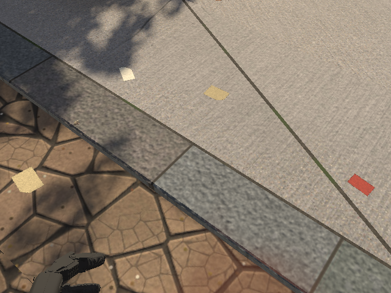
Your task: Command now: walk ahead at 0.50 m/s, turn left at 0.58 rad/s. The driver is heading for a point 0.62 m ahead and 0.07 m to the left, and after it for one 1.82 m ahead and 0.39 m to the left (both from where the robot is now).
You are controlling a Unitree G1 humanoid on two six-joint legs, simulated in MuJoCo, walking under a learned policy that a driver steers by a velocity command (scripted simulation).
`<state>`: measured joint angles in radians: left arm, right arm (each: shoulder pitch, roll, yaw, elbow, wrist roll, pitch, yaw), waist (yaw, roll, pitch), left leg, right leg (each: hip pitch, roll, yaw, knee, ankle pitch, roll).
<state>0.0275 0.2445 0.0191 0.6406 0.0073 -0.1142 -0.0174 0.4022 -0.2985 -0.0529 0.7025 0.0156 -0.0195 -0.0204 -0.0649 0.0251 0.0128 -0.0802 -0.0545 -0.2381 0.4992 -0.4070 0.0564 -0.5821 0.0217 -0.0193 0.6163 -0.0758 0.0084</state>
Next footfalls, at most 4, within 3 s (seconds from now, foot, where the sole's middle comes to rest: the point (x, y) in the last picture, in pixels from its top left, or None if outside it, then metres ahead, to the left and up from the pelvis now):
0.40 left None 0.27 0.16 -0.74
0.82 right None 0.34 -0.06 -0.74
1.60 right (171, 232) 0.67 0.06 -0.74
2.02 left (109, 163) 0.96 0.30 -0.71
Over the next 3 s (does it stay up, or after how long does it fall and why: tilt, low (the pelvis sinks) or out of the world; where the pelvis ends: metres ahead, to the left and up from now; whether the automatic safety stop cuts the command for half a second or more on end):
stays up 1.25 0.17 0.06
